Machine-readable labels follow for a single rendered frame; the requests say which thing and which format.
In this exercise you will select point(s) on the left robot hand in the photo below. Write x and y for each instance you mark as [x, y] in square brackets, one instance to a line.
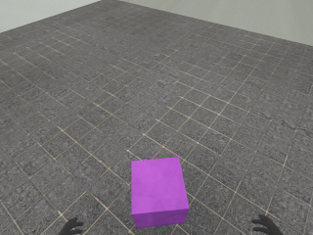
[71, 224]

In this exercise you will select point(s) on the carton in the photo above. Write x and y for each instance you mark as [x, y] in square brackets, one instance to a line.
[158, 193]

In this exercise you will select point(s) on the right robot hand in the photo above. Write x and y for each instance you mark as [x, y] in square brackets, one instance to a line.
[272, 228]

